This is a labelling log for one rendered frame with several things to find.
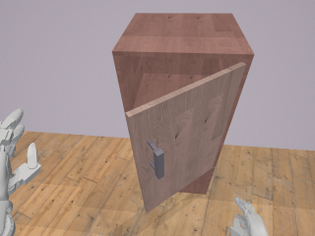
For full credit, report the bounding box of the robot right hand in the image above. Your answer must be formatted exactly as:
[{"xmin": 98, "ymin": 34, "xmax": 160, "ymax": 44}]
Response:
[{"xmin": 230, "ymin": 197, "xmax": 269, "ymax": 236}]

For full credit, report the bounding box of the handle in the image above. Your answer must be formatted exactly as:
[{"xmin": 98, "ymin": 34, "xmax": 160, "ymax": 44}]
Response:
[{"xmin": 147, "ymin": 140, "xmax": 164, "ymax": 179}]

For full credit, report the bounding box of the robot left hand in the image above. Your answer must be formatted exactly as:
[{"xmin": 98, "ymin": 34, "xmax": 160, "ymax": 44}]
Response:
[{"xmin": 0, "ymin": 108, "xmax": 41, "ymax": 200}]

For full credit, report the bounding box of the cupboard door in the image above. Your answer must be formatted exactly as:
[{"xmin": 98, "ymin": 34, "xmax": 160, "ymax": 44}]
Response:
[{"xmin": 125, "ymin": 62, "xmax": 246, "ymax": 213}]

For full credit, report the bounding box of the left robot forearm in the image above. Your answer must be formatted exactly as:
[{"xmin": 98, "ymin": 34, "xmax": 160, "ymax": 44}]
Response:
[{"xmin": 0, "ymin": 199, "xmax": 16, "ymax": 236}]

